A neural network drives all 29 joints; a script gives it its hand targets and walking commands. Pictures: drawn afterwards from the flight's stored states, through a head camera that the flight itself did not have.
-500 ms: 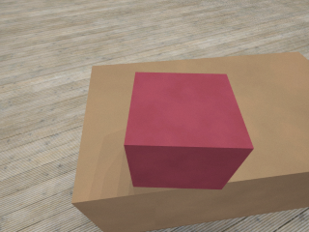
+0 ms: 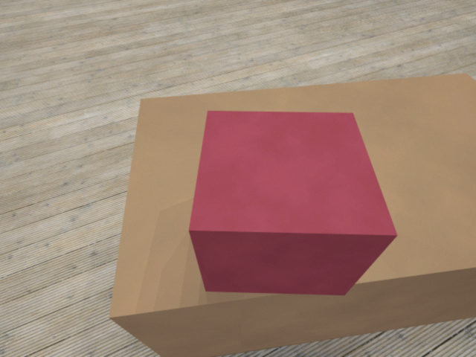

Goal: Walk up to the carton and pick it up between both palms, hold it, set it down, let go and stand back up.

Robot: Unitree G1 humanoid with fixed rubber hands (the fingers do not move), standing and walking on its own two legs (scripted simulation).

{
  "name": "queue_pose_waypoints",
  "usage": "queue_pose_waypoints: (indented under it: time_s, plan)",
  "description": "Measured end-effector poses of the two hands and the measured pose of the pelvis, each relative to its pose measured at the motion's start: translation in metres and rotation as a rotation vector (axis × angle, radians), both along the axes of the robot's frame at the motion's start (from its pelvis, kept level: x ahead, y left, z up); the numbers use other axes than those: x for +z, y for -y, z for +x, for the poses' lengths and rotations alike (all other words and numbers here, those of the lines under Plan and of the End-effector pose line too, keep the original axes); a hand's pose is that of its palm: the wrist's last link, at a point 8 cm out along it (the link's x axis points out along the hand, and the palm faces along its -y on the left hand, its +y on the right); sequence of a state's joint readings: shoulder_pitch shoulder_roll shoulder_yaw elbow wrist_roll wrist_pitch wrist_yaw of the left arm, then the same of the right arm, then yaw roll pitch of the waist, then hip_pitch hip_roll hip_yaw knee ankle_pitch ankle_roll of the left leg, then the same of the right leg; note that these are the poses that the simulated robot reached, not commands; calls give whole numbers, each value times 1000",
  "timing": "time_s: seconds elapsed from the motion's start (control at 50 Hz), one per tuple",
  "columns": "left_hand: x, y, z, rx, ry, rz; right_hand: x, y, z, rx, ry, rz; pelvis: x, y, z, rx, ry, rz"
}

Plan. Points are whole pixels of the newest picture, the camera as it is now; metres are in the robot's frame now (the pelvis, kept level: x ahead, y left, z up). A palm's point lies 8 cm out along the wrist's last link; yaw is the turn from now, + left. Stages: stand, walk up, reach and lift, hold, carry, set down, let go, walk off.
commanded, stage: stand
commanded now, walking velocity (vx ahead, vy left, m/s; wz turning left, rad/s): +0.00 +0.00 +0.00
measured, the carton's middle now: (277, 204) +0.39 -0.05 +0.00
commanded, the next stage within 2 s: reach and lift in 0.04 s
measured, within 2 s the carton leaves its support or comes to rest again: neither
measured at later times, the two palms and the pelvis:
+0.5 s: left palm out of the picture +0.10 +0.14 -0.12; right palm out of the picture +0.14 -0.19 -0.13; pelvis -0.05 -0.06 -0.02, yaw -4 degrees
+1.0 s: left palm out of the picture +0.08 +0.16 -0.09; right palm out of the picture +0.06 -0.25 -0.09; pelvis -0.11 -0.11 -0.01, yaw -1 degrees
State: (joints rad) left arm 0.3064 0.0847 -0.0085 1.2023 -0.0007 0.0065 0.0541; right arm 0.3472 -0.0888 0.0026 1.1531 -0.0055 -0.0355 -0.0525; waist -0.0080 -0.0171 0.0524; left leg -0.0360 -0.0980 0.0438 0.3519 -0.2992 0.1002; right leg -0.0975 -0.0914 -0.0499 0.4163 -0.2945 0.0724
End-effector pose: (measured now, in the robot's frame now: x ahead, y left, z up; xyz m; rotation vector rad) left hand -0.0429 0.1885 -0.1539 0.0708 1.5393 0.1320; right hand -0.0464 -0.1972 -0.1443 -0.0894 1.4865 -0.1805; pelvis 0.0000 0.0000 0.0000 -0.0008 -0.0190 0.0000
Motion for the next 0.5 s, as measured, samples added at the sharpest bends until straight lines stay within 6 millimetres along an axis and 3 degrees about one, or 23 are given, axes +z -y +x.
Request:
queue_pose_waypoints:
  time_s: [0.1, 0.16, 0.2, 0.24, 0.28, 0.32, 0.36, 0.4, 0.44, 0.5]
  plan:
    - [-2, 1, 1, 1, -13, -10, 0, 1, 3, -3, -3, -2, -1, 0, 2, -1, -12, -1]
    - [-14, -17, 21, -70, -93, -31, -3, 21, 32, -14, -2, -21, -8, 6, -9, -26, -135, 10]
    - [-22, -35, 55, -102, -74, 20, 0, 46, 68, 2, 68, -55, -13, 11, -22, -41, -186, 19]
    - [-25, -47, 107, -94, 26, 74, 5, 68, 113, 44, 166, -83, -19, 16, -36, -49, -237, 15]
    - [-21, -47, 165, -72, 156, 94, 8, 81, 157, 86, 246, -93, -28, 21, -48, -52, -299, 6]
    - [-12, -33, 212, -49, 256, 68, 8, 83, 194, 94, 303, -77, -37, 26, -56, -53, -366, -4]
    - [-7, -26, 211, -28, 183, 77, 9, 70, 220, 63, 362, -23, -43, 31, -58, -57, -415, -19]
    - [-1, -9, 197, -41, 177, 26, 11, 48, 231, 16, 424, 58, -43, 37, -56, -68, -421, -31]
    - [11, 17, 175, -81, 182, -31, 15, 23, 224, -23, 455, 125, -35, 44, -53, -78, -373, -42]
    - [35, 52, 141, -96, 195, -83, 19, -3, 190, -48, 447, 147, -18, 57, -51, -73, -238, -44]
